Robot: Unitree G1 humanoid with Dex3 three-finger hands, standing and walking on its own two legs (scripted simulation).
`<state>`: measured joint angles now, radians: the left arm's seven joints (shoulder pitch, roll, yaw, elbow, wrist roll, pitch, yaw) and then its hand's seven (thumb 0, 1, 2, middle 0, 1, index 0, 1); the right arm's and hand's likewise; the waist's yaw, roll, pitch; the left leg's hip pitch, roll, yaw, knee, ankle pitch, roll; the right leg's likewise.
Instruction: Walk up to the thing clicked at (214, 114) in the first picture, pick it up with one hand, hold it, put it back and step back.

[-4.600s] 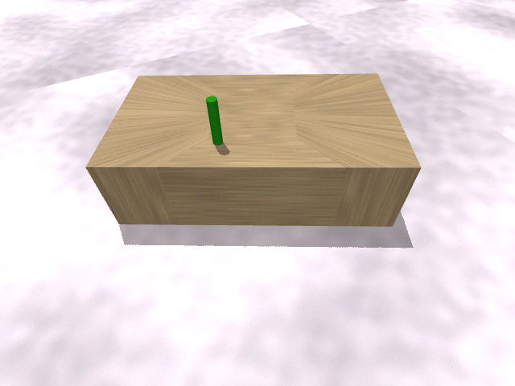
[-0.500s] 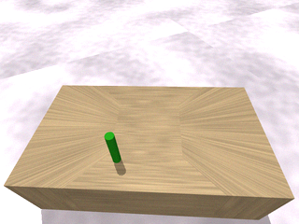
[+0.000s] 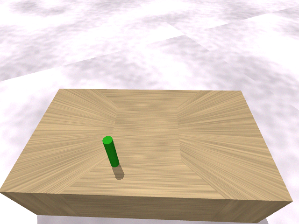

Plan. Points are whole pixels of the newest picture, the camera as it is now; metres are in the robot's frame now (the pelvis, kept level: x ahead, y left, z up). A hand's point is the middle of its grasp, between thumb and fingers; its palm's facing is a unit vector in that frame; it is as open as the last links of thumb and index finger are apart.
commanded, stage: stand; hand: left
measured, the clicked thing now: (111, 152) +0.51 +0.21 -0.29
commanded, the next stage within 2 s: go down in 1.94 s
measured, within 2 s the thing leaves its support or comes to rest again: neither
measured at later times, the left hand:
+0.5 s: hand out of the picture +0.08 +0.25 -0.16, palm faces +0.00 -0.94 -0.33, open 7.3 cm
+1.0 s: hand out of the picture +0.08 +0.25 -0.16, palm faces +0.01 -0.94 -0.34, open 7.3 cm
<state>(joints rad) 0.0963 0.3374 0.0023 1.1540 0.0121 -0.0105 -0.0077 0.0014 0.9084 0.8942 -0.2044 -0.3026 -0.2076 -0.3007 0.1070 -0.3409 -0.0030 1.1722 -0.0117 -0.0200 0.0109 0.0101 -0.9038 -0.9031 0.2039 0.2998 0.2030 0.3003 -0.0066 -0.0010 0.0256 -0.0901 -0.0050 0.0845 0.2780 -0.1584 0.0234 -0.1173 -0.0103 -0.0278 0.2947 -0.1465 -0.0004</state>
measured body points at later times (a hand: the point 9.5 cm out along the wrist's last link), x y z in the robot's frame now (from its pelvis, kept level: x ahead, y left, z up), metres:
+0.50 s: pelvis +0.01 +0.00 +0.00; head +0.02 +0.00 +0.45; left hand +0.08 +0.30 -0.13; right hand +0.10 -0.30 -0.13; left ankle +0.00 +0.10 -0.75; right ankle +0.01 -0.12 -0.75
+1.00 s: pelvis +0.02 +0.00 +0.00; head +0.02 -0.01 +0.45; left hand +0.08 +0.30 -0.13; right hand +0.10 -0.30 -0.13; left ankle +0.00 +0.10 -0.75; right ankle +0.01 -0.12 -0.75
